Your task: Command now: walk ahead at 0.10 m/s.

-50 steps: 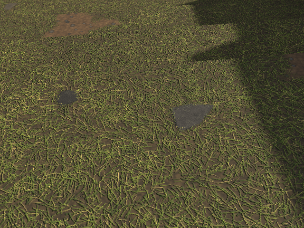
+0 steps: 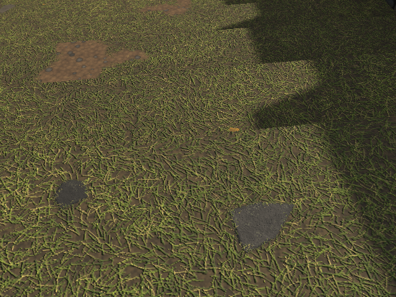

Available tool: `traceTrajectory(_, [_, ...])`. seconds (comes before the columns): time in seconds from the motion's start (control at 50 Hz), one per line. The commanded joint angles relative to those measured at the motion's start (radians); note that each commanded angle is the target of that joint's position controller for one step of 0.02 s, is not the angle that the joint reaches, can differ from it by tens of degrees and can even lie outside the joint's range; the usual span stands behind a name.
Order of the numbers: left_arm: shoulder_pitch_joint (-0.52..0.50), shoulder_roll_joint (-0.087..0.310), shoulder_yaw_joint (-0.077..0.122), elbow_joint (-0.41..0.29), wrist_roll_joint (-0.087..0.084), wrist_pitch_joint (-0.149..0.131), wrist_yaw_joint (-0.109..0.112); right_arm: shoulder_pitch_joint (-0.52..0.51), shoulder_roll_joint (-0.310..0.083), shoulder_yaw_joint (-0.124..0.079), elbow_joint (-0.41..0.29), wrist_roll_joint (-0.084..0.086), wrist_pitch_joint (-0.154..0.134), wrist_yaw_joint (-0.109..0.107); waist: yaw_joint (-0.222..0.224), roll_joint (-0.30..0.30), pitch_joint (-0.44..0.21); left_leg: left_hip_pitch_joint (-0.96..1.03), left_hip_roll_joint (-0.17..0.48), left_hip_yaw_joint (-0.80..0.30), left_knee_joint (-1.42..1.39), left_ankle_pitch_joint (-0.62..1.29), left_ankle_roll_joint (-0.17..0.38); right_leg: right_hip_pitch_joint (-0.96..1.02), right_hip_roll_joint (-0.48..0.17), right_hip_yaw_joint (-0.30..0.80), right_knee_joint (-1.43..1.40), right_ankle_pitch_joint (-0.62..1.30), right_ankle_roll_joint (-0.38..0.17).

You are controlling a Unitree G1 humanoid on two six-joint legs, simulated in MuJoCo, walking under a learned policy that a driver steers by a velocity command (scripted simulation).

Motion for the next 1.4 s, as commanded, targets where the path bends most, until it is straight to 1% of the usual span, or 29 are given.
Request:
traceTrajectory(0.02, [0.043,0.119,0.025,-0.006,-0.012,-0.011,0.004,0.045,-0.104,-0.026,-0.011,0.013,-0.001,-0.002,0.001,-0.057,-0.049,-0.004,0.038,-0.036,-0.042,-0.081,0.037,0.058,-0.018,0.024,-0.054,-0.013,-0.066])
traceTrajectory(0.06, [0.05,0.121,0.029,-0.008,-0.021,-0.013,0.005,0.043,-0.114,-0.034,-0.012,0.026,-0.002,-0.001,0.003,-0.024,0.026,-0.067,0.057,-0.073,-0.05,-0.335,0.071,-0.02,-0.012,0.031,-0.04,-0.289,-0.102])
traceTrajectory(0.12, [-0.001,0.087,0.02,-0.037,-0.029,-0.055,-0.003,0.134,-0.137,-0.045,0.007,0.04,-0.034,0.001,-0.034,0.058,0.105,0.024,0.178,-0.259,-0.127,-0.423,0.149,-0.218,0.004,0.004,0.074,-0.279,-0.114])
traceTrajectory(0.16, [-0.068,0.062,0.013,-0.076,-0.022,-0.085,-0.022,0.207,-0.194,-0.064,0.03,0.041,-0.054,0.004,-0.051,0.153,0.098,0.17,0.353,-0.497,-0.198,-0.299,0.237,-0.365,0.016,-0.048,0.238,-0.152,-0.107])
traceTrajectory(0.2, [-0.115,0.07,0.014,-0.098,-0.026,-0.098,-0.039,0.229,-0.172,-0.06,0.029,0.028,-0.07,0.008,-0.057,0.138,0.079,0.258,0.409,-0.537,-0.181,-0.052,0.257,-0.456,-0.016,-0.01,0.329,-0.269,-0.118])
traceTrajectory(0.26, [-0.097,0.072,0.015,-0.087,-0.043,-0.098,-0.054,0.152,-0.19,-0.064,0.0,0.041,-0.059,0.013,-0.015,0.094,0.058,0.191,0.35,-0.378,-0.187,0.036,0.182,-0.307,-0.029,-0.036,0.169,-0.187,-0.121])
traceTrajectory(0.32, [0.196,0.113,0.053,0.03,-0.028,-0.077,-0.047,0.044,-0.195,-0.064,-0.031,0.044,-0.045,0.013,0.134,0.063,-0.023,-0.164,0.176,-0.129,-0.008,0.191,0.072,0.291,0.068,-0.099,0.032,0.086,-0.112])
traceTrajectory(0.34, [0.327,0.195,0.079,0.049,-0.021,-0.072,-0.035,0.007,-0.134,-0.046,-0.057,0.03,-0.05,0.015,0.184,-0.139,-0.054,-0.299,0.083,-0.01,0.324,0.152,-0.004,0.409,-0.127,0.187,-0.111,-0.019,-0.182])
traceTrajectory(0.36, [0.412,0.262,0.082,0.056,-0.015,-0.077,-0.039,0.044,-0.052,-0.027,-0.082,0.025,-0.067,0.01,0.168,-0.342,-0.128,-0.487,-0.035,-0.042,0.624,-0.271,-0.037,0.539,-0.351,0.647,-0.288,-0.052,-0.328])
traceTrajectory(0.38, [0.334,0.19,0.055,0.04,-0.009,-0.087,-0.038,0.025,-0.091,-0.038,-0.083,0.048,-0.079,0.012,0.129,-0.212,-0.071,-0.593,0.027,-0.147,0.786,-0.302,-0.011,0.497,-0.367,0.668,-0.286,-0.159,-0.336])
traceTrajectory(0.42, [0.168,0.122,0.029,-0.016,-0.01,-0.095,-0.046,-0.002,-0.118,-0.045,-0.083,0.062,-0.092,0.02,0.071,-0.102,0.033,-0.63,0.117,-0.141,0.778,-0.112,0.037,0.37,-0.287,0.436,-0.304,-0.108,-0.26])
traceTrajectory(0.48, [0.144,0.091,0.012,-0.026,-0.001,-0.088,-0.05,0.013,-0.109,-0.059,-0.066,0.039,-0.075,0.022,0.024,-0.1,0.053,-0.502,0.158,-0.116,0.624,0.025,0.027,0.248,-0.204,0.228,-0.351,0.122,-0.205])
traceTrajectory(0.6, [0.197,0.146,0.02,-0.024,0.0,-0.081,-0.022,-0.198,-0.059,-0.044,-0.134,0.027,-0.057,0.031,0.048,-0.082,0.09,-0.486,0.128,-0.067,0.282,0.24,-0.024,0.2,-0.165,0.085,-0.399,0.27,-0.205])
traceTrajectory(0.72, [0.272,0.148,0.031,0.004,-0.017,-0.073,-0.017,-0.355,-0.071,-0.032,-0.188,0.038,-0.065,0.061,0.076,-0.086,0.134,-0.455,0.101,-0.058,0.093,0.296,0.01,0.302,-0.208,0.042,-0.383,0.27,-0.196])
traceTrajectory(0.78, [0.249,0.175,0.044,0.0,-0.018,-0.06,-0.015,-0.318,-0.113,-0.046,-0.193,0.038,-0.075,0.073,0.028,-0.108,0.083,-0.35,0.065,-0.035,0.056,0.202,0.051,0.384,-0.233,0.027,-0.279,0.516,-0.172])
traceTrajectory(0.82, [0.219,0.18,0.044,-0.01,-0.012,-0.047,-0.015,-0.081,-0.18,-0.085,-0.128,0.037,-0.074,0.065,-0.096,-0.134,-0.066,-0.025,-0.007,0.018,0.058,0.173,0.096,0.349,-0.184,-0.021,0.0,0.831,-0.137])
traceTrajectory(0.84, [0.211,0.159,0.032,-0.029,-0.003,-0.045,-0.016,0.109,-0.234,-0.107,-0.08,0.03,-0.07,0.056,-0.169,-0.093,-0.193,0.292,0.1,-0.106,0.098,0.166,0.145,0.142,-0.14,-0.044,0.275,0.664,-0.104])
traceTrajectory(0.86, [0.334,0.027,-0.005,-0.044,-0.009,-0.063,-0.03,0.245,-0.322,-0.125,-0.05,0.007,-0.065,0.052,-0.116,0.169,-0.368,0.66,0.374,-0.617,-0.005,-0.097,0.311,-0.26,0.047,-0.042,0.701,0.095,-0.031])
traceTrajectory(0.88, [0.298,0.053,-0.003,-0.031,-0.027,-0.094,-0.037,0.228,-0.253,-0.099,-0.049,0.012,-0.063,0.054,-0.123,0.195,-0.417,0.658,0.415,-0.857,-0.177,-0.181,0.308,-0.37,0.082,0.124,0.858,-0.311,-0.05])
traceTrajectory(0.92, [0.128,0.145,0.022,-0.088,-0.054,-0.115,-0.031,0.033,-0.163,-0.069,-0.085,0.024,-0.073,0.056,-0.075,0.076,-0.153,0.361,0.348,-0.554,-0.205,-0.073,0.219,-0.457,-0.037,0.088,0.879,-0.176,-0.081])
traceTrajectory(0.94, [0.099,0.145,0.031,-0.092,-0.039,-0.111,-0.02,-0.032,-0.135,-0.061,-0.091,0.012,-0.08,0.06,-0.037,0.022,-0.088,0.202,0.313,-0.449,-0.234,0.019,0.2,-0.407,-0.079,0.073,0.808,-0.101,-0.082])
traceTrajectory(0.98, [0.148,0.106,0.038,-0.081,-0.027,-0.08,-0.01,-0.063,-0.095,-0.049,-0.081,-0.002,-0.088,0.068,0.024,0.059,-0.056,0.04,0.256,-0.33,-0.288,0.083,0.184,-0.287,-0.123,0.08,0.724,-0.045,-0.087])
traceTrajectory(1.06, [0.063,0.103,0.044,-0.121,-0.016,-0.054,-0.005,0.016,-0.143,-0.055,-0.048,0.001,-0.089,0.042,0.026,0.045,0.015,-0.007,0.242,-0.243,-0.358,0.151,0.209,-0.368,-0.143,0.062,0.554,0.069,-0.051])
traceTrajectory(1.08, [0.106,-0.062,-0.027,-0.095,0.142,-0.06,-0.06,0.134,-0.016,-0.026,-0.021,-0.106,-0.123,0.049,-0.002,0.017,0.067,0.016,0.25,-0.246,-0.347,0.087,0.233,-0.43,-0.121,0.091,0.56,0.188,-0.077])
traceTrajectory(1.14, [-0.037,0.053,-0.007,-0.144,0.107,-0.057,-0.092,0.179,-0.053,-0.021,-0.013,-0.085,-0.125,0.082,-0.022,0.038,0.065,0.069,0.238,-0.197,-0.336,0.111,0.24,-0.52,-0.101,0.058,0.373,0.341,-0.077])
traceTrajectory(1.26, [-0.217,0.057,-0.027,-0.224,0.066,-0.039,-0.093,0.291,-0.094,-0.02,0.017,-0.068,-0.105,0.098,-0.048,0.05,0.068,0.161,0.245,-0.127,-0.294,0.434,0.227,-0.396,-0.039,-0.011,0.11,0.379,-0.069])
traceTrajectory(1.34, [-0.222,0.102,-0.009,-0.226,0.044,-0.052,-0.083,0.235,-0.149,-0.05,0.003,-0.045,-0.098,0.076,0.002,0.047,0.019,0.276,0.245,-0.09,-0.157,0.674,0.124,-0.261,0.002,-0.009,-0.023,0.347,-0.1])
traceTrajectory(1.38, [-0.088,0.183,0.02,-0.177,0.011,-0.083,-0.073,0.257,-0.133,-0.055,-0.004,-0.03,-0.093,0.074,0.051,-0.001,-0.139,0.192,0.134,-0.045,0.02,0.728,0.019,0.123,0.019,-0.042,-0.038,0.633,-0.19])
traceTrajectory(1.4, [0.012,0.247,0.024,-0.166,0.019,-0.087,-0.076,0.462,0.015,-0.016,0.008,-0.044,-0.091,0.07,-0.001,-0.163,-0.402,-0.038,0.042,-0.023,0.255,0.3,-0.049,0.578,-0.229,0.158,0.072,1.049,-0.411])
Next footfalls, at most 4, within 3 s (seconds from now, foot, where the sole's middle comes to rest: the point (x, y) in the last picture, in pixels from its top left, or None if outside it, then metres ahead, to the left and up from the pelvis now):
0.34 right None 0.17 -0.15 -0.77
0.84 left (187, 291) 0.53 0.09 -0.77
1.38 right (251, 207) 0.86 -0.16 -0.77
1.84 left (190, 234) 0.75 0.08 -0.77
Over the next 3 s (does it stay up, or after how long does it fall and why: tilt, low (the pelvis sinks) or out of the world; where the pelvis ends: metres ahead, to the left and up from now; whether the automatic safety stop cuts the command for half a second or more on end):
stays up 1.23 0.19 -0.06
